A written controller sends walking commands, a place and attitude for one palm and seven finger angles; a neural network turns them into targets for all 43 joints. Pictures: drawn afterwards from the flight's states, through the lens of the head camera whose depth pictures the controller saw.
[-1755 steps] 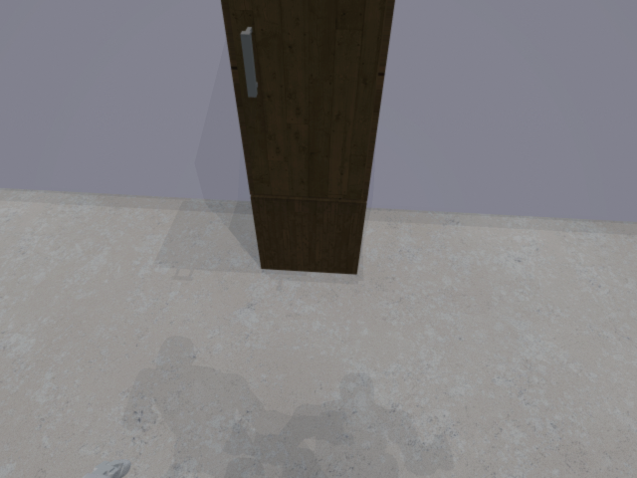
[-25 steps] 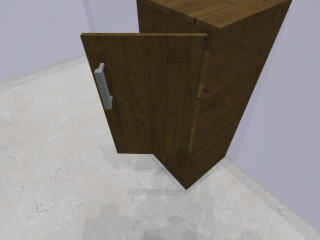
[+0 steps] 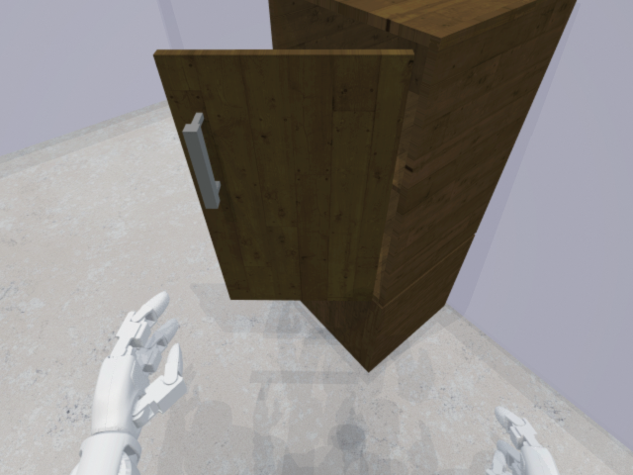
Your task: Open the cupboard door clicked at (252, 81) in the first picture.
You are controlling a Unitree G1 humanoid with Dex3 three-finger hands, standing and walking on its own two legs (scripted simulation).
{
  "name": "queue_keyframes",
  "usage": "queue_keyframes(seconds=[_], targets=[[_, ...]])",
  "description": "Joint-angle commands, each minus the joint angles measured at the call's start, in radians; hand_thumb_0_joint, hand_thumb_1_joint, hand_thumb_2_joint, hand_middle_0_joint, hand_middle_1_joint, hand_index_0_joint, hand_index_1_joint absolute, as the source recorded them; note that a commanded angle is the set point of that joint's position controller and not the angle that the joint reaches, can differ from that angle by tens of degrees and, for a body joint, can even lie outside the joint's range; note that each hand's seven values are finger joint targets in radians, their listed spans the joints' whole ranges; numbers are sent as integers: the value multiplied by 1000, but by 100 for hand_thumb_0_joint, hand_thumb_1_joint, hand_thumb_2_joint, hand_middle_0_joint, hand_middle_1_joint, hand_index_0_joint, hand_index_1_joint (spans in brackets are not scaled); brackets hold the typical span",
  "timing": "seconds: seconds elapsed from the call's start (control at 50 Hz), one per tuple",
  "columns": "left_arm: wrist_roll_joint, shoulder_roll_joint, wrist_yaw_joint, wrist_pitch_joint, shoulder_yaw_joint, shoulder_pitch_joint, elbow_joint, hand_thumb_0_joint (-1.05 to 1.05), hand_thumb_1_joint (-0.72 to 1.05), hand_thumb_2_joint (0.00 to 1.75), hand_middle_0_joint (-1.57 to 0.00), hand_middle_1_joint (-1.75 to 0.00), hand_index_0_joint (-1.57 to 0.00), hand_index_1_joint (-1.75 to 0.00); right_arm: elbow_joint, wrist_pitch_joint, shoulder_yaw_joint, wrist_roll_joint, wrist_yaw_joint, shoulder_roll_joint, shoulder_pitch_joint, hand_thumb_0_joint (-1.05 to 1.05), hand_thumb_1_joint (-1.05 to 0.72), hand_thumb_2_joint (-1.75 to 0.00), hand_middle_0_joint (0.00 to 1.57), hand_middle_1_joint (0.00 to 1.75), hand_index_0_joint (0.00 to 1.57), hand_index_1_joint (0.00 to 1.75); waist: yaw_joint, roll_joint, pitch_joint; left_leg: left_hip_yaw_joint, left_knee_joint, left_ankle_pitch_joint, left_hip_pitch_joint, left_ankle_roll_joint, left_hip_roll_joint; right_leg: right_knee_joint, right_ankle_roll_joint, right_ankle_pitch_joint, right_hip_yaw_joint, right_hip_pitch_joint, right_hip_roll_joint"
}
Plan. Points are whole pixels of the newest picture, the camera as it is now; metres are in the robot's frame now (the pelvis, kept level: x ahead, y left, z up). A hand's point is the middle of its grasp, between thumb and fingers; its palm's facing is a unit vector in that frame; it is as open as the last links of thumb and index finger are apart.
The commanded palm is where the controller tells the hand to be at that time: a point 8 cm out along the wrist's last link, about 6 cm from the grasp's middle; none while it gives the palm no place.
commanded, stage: raise the hand with hooked fingers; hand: left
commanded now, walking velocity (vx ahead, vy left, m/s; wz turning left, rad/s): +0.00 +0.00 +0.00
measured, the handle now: (205, 162) +0.55 +0.19 +0.11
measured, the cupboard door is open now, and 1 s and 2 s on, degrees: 49 49 49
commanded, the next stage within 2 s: move the hooked fingers beside the handle in 1.84 s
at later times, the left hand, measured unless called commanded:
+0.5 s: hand (168, 400) +0.21 +0.18 +0.03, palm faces -0.10 -0.99 -0.06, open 10.7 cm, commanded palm +0.17 +0.25 +0.04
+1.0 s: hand (80, 340) +0.24 +0.26 +0.10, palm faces +0.08 -1.00 -0.06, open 13.5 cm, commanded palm +0.21 +0.31 +0.10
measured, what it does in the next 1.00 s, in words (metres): stands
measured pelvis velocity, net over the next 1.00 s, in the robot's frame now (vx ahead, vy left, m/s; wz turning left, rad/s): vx -0.01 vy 0.01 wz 0.01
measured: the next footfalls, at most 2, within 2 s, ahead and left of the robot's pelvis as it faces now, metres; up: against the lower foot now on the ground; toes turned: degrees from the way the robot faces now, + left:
none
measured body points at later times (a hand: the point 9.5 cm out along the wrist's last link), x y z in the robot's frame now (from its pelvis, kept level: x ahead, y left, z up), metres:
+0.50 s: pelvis -0.03 -0.02 -0.03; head +0.01 -0.03 +0.42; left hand +0.21 +0.23 +0.04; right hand +0.14 -0.23 -0.13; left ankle +0.00 +0.10 -0.72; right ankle -0.02 -0.11 -0.72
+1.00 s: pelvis -0.01 +0.01 +0.00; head +0.00 +0.01 +0.45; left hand +0.23 +0.32 +0.11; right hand +0.17 -0.23 -0.06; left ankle +0.00 +0.10 -0.72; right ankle -0.02 -0.11 -0.72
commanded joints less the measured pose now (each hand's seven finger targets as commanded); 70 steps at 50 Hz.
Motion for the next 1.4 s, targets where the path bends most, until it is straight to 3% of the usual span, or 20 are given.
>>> queue_keyframes(seconds=[0.0, 0.02, 0.08, 0.12, 0.18, 0.24, 0.28, 0.34, 0.4, 0.48, 0.56, 0.64, 0.72, 0.78, 0.86, 0.98, 1.06, 1.12, 1.26, 1.38], targets=[[-66, 71, -262, -231, 106, 373, 54, 0, 57, 76, -22, -51, -22, -51, -256, -30, -63, -5, 48, -122, -108, 0, -90, -90, 20, 30, 20, 30, 109, -146, -24, -34, 101, 236, -119, -55, -6, 83, -27, 333, -22, -78, 23], [-66, 138, -289, -254, 168, 348, 5, 0, 55, 75, -22, -53, -22, -53, -290, -25, -68, -3, 50, -123, -118, 0, -90, -90, 20, 30, 20, 30, 119, -78, -82, -19, 132, 256, -132, -49, -7, 119, -29, 358, -10, -76, 19], [-75, 206, -283, -230, 212, 206, -215, 0, 48, 72, -23, -57, -23, -57, -364, 10, -55, -1, 39, -108, -117, 0, -90, -90, 20, 30, 20, 30, 121, 76, -180, -4, 166, 234, -141, -30, -6, 159, -26, 318, 20, -93, 27], [-89, 186, -242, -235, 198, 90, -360, 0, 43, 70, -23, -60, -23, -60, -389, 19, -48, 0, 28, -86, -91, 0, -90, -90, 20, 30, 20, 30, 82, 134, -226, -21, 187, 219, -105, -19, 6, 151, -19, 278, 30, -135, 36], [-100, 181, -198, -296, 147, -113, -529, 0, 36, 67, -24, -64, -24, -64, -370, 21, -25, -8, 8, -86, -27, 0, -90, -90, 20, 30, 20, 30, -11, 103, -194, -65, 240, 154, -114, -3, 23, 130, -7, 204, 62, -223, 45], [-90, 158, -236, -325, 69, -161, -480, 0, 29, 64, -24, -69, -24, -69, -331, -3, -11, 3, -15, -101, -12, 0, -90, -90, 20, 30, 20, 30, -56, 72, -134, -87, 257, 73, -143, 5, 39, 108, -10, 93, 63, -290, 52], [-98, 188, -302, -280, 53, -200, -380, 0, 25, 62, -25, -72, -25, -72, -313, -12, 4, 14, -29, -122, -18, 0, -90, -90, 20, 30, 20, 30, -69, 67, -94, -98, 259, 41, -169, 8, 40, 89, -11, 59, 69, -290, 55], [-108, 271, -375, -134, 133, -143, -232, 0, 18, 59, -25, -76, -25, -76, -317, -9, 8, 33, -48, -133, -21, 0, -90, -90, 20, 30, 20, 30, -31, 6, -124, -84, 224, 25, -198, 9, 30, 8, 6, 11, 114, -192, 32], [-161, 334, -390, 35, 269, -57, -167, 0, 11, 56, -26, -81, -26, -81, -355, 12, 16, 43, -58, -120, -58, 0, -90, -90, 20, 30, 20, 30, 58, -50, -216, -72, 171, 86, -185, 4, 17, -34, 21, 57, 137, -18, 3], [-235, 354, -300, 71, 399, -67, -220, 0, 1, 52, -26, -87, -26, -87, -357, 18, 28, 36, -61, -85, -84, 0, -90, -90, 20, 30, 20, 30, 102, -85, -202, -81, 120, 129, -161, -12, 22, -49, 37, 152, 127, 66, -9], [-192, 303, -245, -44, 343, -98, -264, 0, -8, 48, -27, -93, -27, -93, -320, -14, 14, 29, -44, -92, -29, 0, -90, -90, 20, 30, 20, 30, 61, -20, -132, -67, 69, 153, -99, -10, 29, -34, 26, 189, 68, -22, 18], [-158, 284, -312, -81, 242, -182, -185, 0, -17, 44, -28, -99, -28, -99, -294, -45, 10, 35, -44, -130, 11, 0, -90, -90, 20, 30, 20, 30, 9, -17, -76, -66, 57, 112, -64, 1, 28, -61, 20, 118, 61, -83, 30], [-181, 388, -376, -45, 310, -273, -181, 0, -27, 40, -28, -105, -28, -105, -285, -61, 4, 47, -64, -152, 11, 0, -90, -90, 20, 30, 20, 30, 30, 26, -143, -71, 24, 117, 0, 5, 27, -96, 11, 97, 71, -19, 26], [-195, 458, -359, -26, 389, -332, -216, 0, -34, 37, -29, -110, -29, -110, -285, -65, 13, 41, -71, -152, 7, 0, -90, -90, 20, 30, 20, 30, 55, 61, -170, -84, -12, 175, 63, 2, 30, -81, -2, 175, 32, 25, 40], [-203, 416, -328, -14, 388, -354, -201, 0, -43, 33, -29, -115, -29, -115, -283, -62, 24, 41, -65, -136, -9, 0, -90, -90, 20, 30, 20, 30, 58, 110, -133, -86, -51, 222, 121, -9, 33, -85, -9, 236, -2, 27, 49], [-181, 386, -393, 123, 317, -416, -45, 0, -50, 30, -30, -120, -30, -120, -294, -37, 35, 49, -61, -153, -2, 0, -90, -90, 20, 30, 20, 30, 43, 52, -42, -100, -90, 239, 133, -12, 39, -119, -11, 276, -14, 27, 59], [-180, 460, -421, 172, 367, -551, -66, 0, -50, 30, -30, -120, -30, -120, -306, -22, 39, 52, -75, -156, -16, 0, -90, -90, 20, 30, 20, 30, 41, 15, -101, -108, -107, 223, 168, -6, 36, -142, -7, 258, -13, 47, 56], [-181, 524, -413, 151, 420, -640, -119, 0, -50, 30, -30, -120, -30, -120, -306, -19, 50, 45, -75, -145, -25, 0, -90, -90, 20, 30, 20, 30, 51, 79, -148, -116, -120, 274, 234, -16, 38, -149, -16, 277, -11, 77, 59], [-177, 537, -435, 163, 422, -722, -12, 0, -50, 30, -30, -120, -30, -120, -276, -15, 58, 48, -85, -147, -27, 0, -90, -90, 20, 30, 20, 30, 44, 119, -109, -125, -155, 267, 268, -22, 42, -186, -19, 264, -14, 76, 57], [-180, 526, -494, 250, 396, -695, 123, 0, -50, 30, -30, -120, -30, -120, -293, -1, 55, 55, -82, -160, -19, 0, -90, -90, 20, 30, 20, 30, 57, 34, -87, -121, -167, 266, 232, -15, 33, -206, -21, 280, -13, 101, 54]])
